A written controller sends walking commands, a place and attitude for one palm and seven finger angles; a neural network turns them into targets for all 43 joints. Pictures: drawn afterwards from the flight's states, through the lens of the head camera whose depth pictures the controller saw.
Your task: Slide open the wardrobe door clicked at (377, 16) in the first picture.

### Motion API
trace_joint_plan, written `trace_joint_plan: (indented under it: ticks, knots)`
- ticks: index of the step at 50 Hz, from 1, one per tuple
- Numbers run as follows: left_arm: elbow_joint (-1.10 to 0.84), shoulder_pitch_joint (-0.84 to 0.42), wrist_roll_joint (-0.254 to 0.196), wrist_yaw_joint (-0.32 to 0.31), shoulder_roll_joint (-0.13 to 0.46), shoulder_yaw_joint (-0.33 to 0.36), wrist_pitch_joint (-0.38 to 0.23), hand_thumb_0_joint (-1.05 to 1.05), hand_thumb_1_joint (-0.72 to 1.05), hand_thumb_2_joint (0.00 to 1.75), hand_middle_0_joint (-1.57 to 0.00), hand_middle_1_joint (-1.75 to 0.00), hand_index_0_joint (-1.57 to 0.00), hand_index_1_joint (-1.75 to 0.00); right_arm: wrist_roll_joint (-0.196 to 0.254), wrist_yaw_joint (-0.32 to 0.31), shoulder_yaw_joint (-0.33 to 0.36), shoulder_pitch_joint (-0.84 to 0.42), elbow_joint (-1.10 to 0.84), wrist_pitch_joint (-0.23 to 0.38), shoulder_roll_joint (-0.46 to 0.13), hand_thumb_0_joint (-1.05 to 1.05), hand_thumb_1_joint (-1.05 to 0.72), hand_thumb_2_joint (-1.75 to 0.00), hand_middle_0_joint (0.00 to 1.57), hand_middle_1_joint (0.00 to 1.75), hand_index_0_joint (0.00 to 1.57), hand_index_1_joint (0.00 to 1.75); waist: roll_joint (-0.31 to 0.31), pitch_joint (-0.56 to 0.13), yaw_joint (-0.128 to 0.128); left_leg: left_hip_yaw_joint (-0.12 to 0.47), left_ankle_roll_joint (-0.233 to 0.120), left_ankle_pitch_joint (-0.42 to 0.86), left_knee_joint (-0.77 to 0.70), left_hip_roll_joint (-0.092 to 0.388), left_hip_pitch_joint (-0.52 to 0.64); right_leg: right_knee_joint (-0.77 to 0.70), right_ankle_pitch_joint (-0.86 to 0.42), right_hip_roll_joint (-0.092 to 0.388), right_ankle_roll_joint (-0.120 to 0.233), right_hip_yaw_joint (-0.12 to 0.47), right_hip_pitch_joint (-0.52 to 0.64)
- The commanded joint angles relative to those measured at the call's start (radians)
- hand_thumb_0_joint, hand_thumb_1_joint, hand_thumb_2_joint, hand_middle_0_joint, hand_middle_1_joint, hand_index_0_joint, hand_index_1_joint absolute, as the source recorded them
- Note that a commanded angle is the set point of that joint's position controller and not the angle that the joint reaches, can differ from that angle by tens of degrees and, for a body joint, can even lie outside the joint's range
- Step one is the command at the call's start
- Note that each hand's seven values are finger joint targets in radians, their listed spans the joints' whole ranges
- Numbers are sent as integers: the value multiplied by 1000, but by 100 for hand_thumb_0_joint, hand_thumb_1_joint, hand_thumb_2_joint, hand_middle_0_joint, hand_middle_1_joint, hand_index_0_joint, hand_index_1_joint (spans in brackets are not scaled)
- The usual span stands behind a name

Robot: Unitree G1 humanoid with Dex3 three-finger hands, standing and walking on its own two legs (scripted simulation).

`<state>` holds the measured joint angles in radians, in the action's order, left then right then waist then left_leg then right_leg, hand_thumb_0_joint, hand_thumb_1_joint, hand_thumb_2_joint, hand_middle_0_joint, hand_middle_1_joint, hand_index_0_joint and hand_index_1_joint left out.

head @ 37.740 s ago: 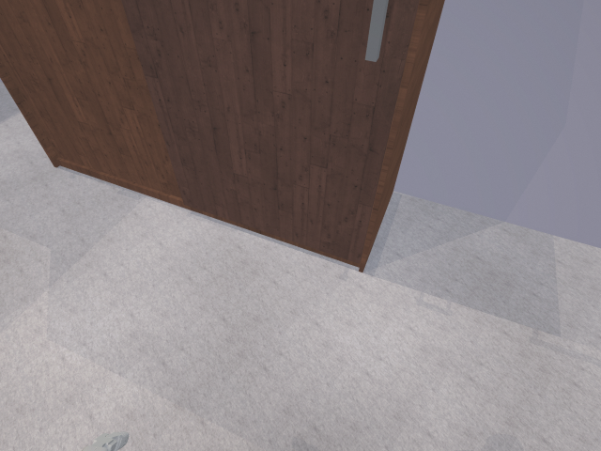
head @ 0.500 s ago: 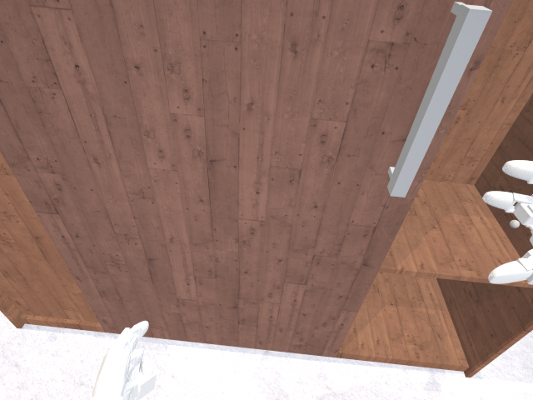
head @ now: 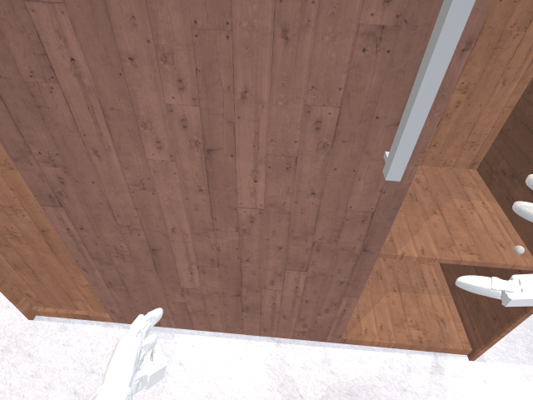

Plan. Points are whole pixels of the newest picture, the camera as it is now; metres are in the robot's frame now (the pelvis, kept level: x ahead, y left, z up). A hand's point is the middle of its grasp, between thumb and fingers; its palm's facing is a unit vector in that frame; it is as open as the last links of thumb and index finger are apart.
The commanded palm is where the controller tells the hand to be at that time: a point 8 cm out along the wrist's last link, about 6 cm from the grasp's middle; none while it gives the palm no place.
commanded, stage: draw the hand back to the body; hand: right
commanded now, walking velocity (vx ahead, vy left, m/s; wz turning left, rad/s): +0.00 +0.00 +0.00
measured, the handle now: (416, 94) +0.48 -0.24 +0.26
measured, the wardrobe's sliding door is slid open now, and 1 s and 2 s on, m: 0.50 0.50 0.50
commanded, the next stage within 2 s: step back with the hand held close in 0.90 s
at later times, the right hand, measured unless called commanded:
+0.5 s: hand (488, 262) +0.24 -0.27 +0.17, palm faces +0.41 +0.84 -0.36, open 9.0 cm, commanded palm +0.19 -0.30 +0.18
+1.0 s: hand (480, 264) +0.24 -0.26 +0.16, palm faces +0.42 +0.84 -0.35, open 7.4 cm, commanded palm +0.19 -0.30 +0.18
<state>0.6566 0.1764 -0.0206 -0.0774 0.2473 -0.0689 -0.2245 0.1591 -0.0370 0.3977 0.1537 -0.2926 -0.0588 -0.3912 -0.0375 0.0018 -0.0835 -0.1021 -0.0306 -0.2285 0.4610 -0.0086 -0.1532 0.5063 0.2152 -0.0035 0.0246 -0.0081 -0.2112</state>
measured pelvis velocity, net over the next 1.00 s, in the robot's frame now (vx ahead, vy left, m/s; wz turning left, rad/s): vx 0.04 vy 0.00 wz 0.03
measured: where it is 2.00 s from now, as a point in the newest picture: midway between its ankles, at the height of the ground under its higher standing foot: outside the picture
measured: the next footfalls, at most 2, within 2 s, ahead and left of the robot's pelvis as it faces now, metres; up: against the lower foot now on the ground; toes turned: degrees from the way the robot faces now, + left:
none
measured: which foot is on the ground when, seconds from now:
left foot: down 0.00-1.00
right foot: down 0.00-1.00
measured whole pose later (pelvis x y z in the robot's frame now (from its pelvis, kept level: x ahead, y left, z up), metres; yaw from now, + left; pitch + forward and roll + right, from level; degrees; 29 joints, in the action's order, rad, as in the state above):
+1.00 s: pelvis +0.04 +0.00 +0.01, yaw +1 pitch -5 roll +0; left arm 0.65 0.20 0.01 -0.07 0.22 -0.04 -0.08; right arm 0.08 -0.09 0.31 0.44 -0.39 0.04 -0.34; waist -0.04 0.00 -0.08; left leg -0.07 -0.02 -0.24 0.37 0.00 -0.04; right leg 0.40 0.23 -0.01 0.03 -0.04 -0.09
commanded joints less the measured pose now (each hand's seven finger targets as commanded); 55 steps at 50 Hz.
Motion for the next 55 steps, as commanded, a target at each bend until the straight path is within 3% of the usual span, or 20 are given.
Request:
trace_joint_plan:
  ticks: [1, 3, 5, 8, 14, 17, 22, 26, 30, 31, 36, 40, 45, 50, 51, 52, 53, 54, 55]
  knots:
    - [-133, -126, 5, -9, 99, 62, -35, 0, 90, 90, -20, -30, -20, -30, -35, -84, 100, -133, -192, 169, -212, 0, 1, -46, 23, 83, 23, 83, -103, -103, 12, 94, -2, -104, -127, 35, -26, -145, 137, 8, -1, 47, 60]
    - [-130, -128, 4, -9, 101, 67, -25, 0, 90, 90, -20, -30, -20, -30, -41, -85, 63, -76, -163, 183, -170, 0, -7, -50, 23, 79, 23, 79, -37, -64, 15, 87, 1, -86, -127, 29, -22, -160, 120, 18, 1, 54, 54]
    - [-134, -131, 5, -9, 100, 71, -16, 0, 90, 90, -20, -30, -20, -30, -52, -88, 33, -73, -190, 197, -152, 0, -14, -53, 23, 75, 23, 75, -32, -46, 20, 85, 3, -68, -123, 27, -20, -175, 104, 22, 4, 55, 62]
    - [-132, -138, 11, -10, 108, 78, -9, 0, 90, 90, -20, -30, -20, -30, -63, -92, 52, -30, -210, 209, -178, 0, -25, -58, 22, 68, 22, 68, 24, -48, 10, 81, 3, -29, -130, 21, 0, -177, 45, 23, 8, 57, 74]
    - [-136, -125, 20, -4, 97, 81, 13, 0, 90, 90, -20, -30, -20, -30, -77, -88, 78, 75, -255, 222, -185, 0, -47, -69, 22, 55, 22, 55, -54, -87, -3, 78, -3, 99, -117, 21, 51, -161, -119, 20, -4, 44, 113]
    - [-145, -117, 21, 3, 90, 85, 26, 0, 90, 90, -20, -30, -20, -30, -75, -82, 63, 140, -278, 219, -161, 0, -57, -74, 21, 49, 21, 49, -58, -72, 0, 75, -1, 147, -111, 22, 54, -151, -178, 24, -11, 34, 116]
    - [-160, -112, 20, 5, 91, 90, 54, 0, 90, 90, -20, -30, -20, -30, -71, -71, 42, 197, -270, 201, -134, 0, -75, -83, 21, 38, 21, 38, 11, -34, 7, 75, 6, 155, -126, 17, 37, -152, -183, 26, -6, 24, 112]
    - [-169, -107, 22, 4, 89, 89, 66, 0, 90, 90, -20, -30, -20, -30, -78, -70, 20, 206, -314, 191, -122, 0, -90, -90, 20, 30, 20, 30, -49, -50, 10, 76, 5, 173, -124, 17, 41, -147, -219, 25, -10, 23, 135]
    - [-172, -103, 29, -1, 88, 86, 61, 0, 90, 90, -20, -30, -20, -30, -87, -84, 36, 156, -370, 190, -154, 0, -90, -90, 20, 30, 20, 30, -73, -95, 11, 75, 4, 195, -121, 14, 58, -141, -256, 21, -15, 31, 159]
    - [-169, -104, 29, -3, 85, 84, 63, 0, 90, 90, -20, -30, -20, -30, -86, -87, 38, 166, -352, 185, -153, 0, -90, -90, 20, 30, 20, 30, -41, -85, 10, 71, 5, 192, -123, 12, 54, -143, -251, 21, -13, 31, 155]
    - [-168, -110, 29, -5, 84, 80, 77, 0, 90, 90, -20, -30, -20, -30, -82, -84, 29, 171, -307, 171, -131, 0, -90, -90, 20, 30, 20, 30, -9, -45, 11, 71, 4, 181, -131, 12, 48, -149, -226, 21, -10, 29, 141]
    - [-172, -117, 27, -1, 84, 79, 90, 0, 90, 90, -20, -30, -20, -30, -79, -75, 13, 170, -281, 159, -114, 0, -90, -90, 20, 30, 20, 30, -20, -22, 10, 73, 4, 163, -137, 14, 47, -158, -204, 23, -10, 28, 131]
    - [-179, -123, 31, -3, 82, 80, 89, 0, 90, 90, -20, -30, -20, -30, -79, -77, 37, 175, -309, 165, -144, 0, -90, -90, 20, 30, 20, 30, -6, -74, 1, 76, 6, 177, -138, 14, 74, -155, -202, 17, -3, 26, 145]
    - [-174, -128, 31, -6, 80, 79, 81, 0, 90, 90, -20, -30, -20, -30, -81, -79, 38, 173, -322, 173, -146, 0, -90, -90, 20, 30, 20, 30, -47, -48, 3, 78, 5, 168, -152, 14, 65, -157, -189, 14, -4, 21, 143]
    - [-165, -125, 30, -9, 84, 80, 84, 0, 90, 90, -20, -30, -20, -30, -78, -86, 81, 133, -307, 174, -190, 0, -90, -90, 20, 30, 20, 30, -41, -41, 4, 80, 4, 159, -158, 13, 61, -158, -176, 12, -4, 22, 134]
    - [-220, -125, 14, -6, 94, 75, 107, 0, 90, 90, -20, -30, -20, -30, -85, -93, 181, 13, -377, 220, -292, 0, -90, -90, 20, 30, 20, 30, -12, 34, 40, 162, 13, 193, -210, 66, -40, -119, -112, 36, 21, 42, 47]
    - [-200, -124, 17, -12, 80, 72, 118, 0, 90, 90, -20, -30, -20, -30, -87, -92, 182, 19, -339, 242, -292, 0, -90, -90, 20, 30, 20, 30, 0, 34, 44, 172, 5, 210, -217, 93, -52, -104, -95, 32, 20, 54, 50]
    - [-191, -125, 22, -12, 77, 74, 127, 0, 90, 90, -20, -30, -20, -30, -88, -84, 110, 149, -253, 233, -201, 0, -90, -90, 20, 30, 20, 30, 56, 34, 51, 174, 8, 240, -216, 100, -82, -87, -130, 33, 21, 53, 67]
    - [-205, -115, 23, -6, 86, 79, 137, 0, 90, 90, -20, -30, -20, -30, -95, -79, 75, 192, -251, 230, -166, 0, -90, -90, 20, 30, 20, 30, 46, -2, 51, 167, 14, 257, -205, 105, -82, -78, -154, 35, 20, 44, 76]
